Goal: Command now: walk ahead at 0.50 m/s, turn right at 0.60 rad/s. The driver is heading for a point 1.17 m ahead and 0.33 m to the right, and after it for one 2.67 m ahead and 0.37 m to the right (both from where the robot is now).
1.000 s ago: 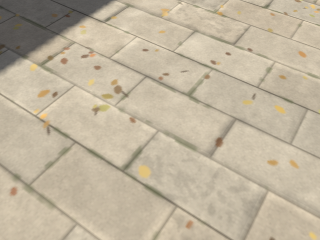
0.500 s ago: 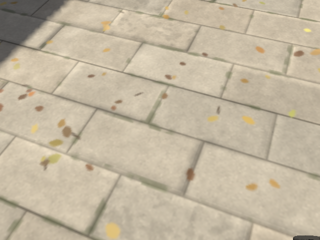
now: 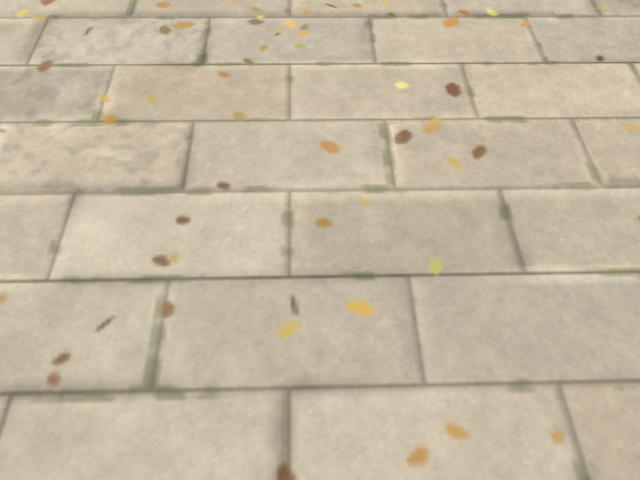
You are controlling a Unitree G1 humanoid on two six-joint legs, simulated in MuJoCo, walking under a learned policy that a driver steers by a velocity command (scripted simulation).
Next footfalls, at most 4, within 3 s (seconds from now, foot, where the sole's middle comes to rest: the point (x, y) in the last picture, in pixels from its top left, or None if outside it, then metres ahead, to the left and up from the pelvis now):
0.24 right None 0.29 -0.15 -0.78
0.72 left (329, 414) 0.62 -0.04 -0.78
1.20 right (477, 358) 0.73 -0.39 -0.78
1.74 left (416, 236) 1.11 -0.31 -0.78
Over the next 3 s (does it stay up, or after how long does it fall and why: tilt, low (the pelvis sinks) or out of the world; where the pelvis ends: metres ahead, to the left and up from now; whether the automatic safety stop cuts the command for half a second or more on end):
stays up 1.13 -0.37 -0.01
